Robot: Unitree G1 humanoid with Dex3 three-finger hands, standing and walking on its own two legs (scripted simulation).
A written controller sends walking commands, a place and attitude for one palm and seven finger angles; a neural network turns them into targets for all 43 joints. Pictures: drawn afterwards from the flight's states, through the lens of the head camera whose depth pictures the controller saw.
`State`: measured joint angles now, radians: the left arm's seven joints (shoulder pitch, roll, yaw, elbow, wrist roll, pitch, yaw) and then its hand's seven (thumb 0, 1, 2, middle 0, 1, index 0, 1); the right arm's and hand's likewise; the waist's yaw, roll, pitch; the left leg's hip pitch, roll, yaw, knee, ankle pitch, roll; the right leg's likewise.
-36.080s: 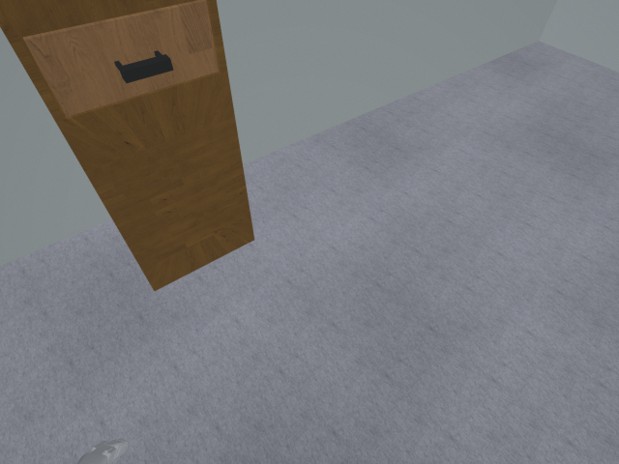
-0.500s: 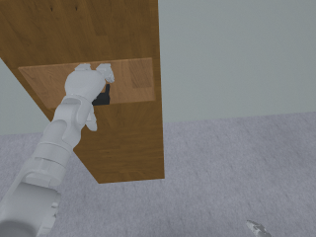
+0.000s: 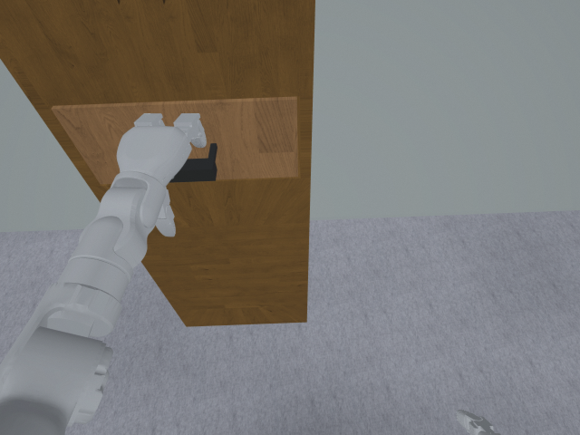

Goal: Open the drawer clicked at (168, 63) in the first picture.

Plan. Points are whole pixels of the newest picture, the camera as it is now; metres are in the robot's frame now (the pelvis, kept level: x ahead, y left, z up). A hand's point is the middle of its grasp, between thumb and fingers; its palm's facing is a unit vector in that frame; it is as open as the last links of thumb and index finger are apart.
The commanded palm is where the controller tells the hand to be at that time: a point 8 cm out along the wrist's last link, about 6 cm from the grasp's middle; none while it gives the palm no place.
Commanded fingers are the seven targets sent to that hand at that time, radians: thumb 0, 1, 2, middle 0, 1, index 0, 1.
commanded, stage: lower the fingers behind the handle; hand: left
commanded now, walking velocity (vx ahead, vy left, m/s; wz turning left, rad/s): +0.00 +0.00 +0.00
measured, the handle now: (184, 160) +0.52 +0.22 +0.07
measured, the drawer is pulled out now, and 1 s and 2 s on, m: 0.00 0.00 0.00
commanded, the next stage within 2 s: close the thumb around the handle in 1.22 s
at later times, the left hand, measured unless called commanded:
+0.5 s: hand (177, 185) +0.45 +0.21 +0.08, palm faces +0.03 +0.01 -1.00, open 13.9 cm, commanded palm +0.42 +0.21 +0.13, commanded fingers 0.00 -0.50 0.30 -0.30 -1.20 -0.30 -1.20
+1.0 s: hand (180, 194) +0.45 +0.21 +0.06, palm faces +0.00 +0.02 -1.00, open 14.2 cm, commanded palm +0.42 +0.22 +0.10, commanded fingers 0.00 -0.50 0.30 -0.30 -1.20 -0.30 -1.20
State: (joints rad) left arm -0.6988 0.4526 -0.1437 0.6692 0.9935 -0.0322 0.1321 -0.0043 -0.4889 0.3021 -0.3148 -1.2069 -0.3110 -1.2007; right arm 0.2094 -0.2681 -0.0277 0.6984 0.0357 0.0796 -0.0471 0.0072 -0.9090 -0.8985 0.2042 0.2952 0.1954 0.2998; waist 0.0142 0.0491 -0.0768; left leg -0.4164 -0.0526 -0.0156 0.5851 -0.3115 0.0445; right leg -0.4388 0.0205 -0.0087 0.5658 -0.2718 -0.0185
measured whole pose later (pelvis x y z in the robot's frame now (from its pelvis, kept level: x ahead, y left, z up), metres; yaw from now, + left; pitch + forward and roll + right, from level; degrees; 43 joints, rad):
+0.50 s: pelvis +0.00 -0.01 +0.00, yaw -1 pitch +10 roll +0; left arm -0.71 0.45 -0.10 0.82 1.05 0.04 0.21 0.00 -0.49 0.30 -0.31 -1.21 -0.29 -1.22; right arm 0.29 -0.27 -0.03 0.70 0.03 0.09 -0.04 0.01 -0.91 -0.90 0.21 0.30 0.20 0.30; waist -0.02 0.06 -0.10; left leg -0.46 -0.04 0.01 0.60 -0.32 0.04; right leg -0.50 0.04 0.01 0.59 -0.28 -0.03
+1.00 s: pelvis +0.01 -0.01 -0.01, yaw -2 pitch +12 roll +0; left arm -0.67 0.45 -0.09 0.83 1.06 0.04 0.23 0.00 -0.49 0.30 -0.24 -1.19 -0.25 -1.19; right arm 0.26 -0.26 -0.03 0.67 0.03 0.09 -0.04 0.01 -0.91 -0.90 0.21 0.30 0.20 0.30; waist -0.03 0.05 -0.11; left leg -0.50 -0.02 0.01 0.64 -0.35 0.03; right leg -0.53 0.05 0.01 0.61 -0.29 -0.03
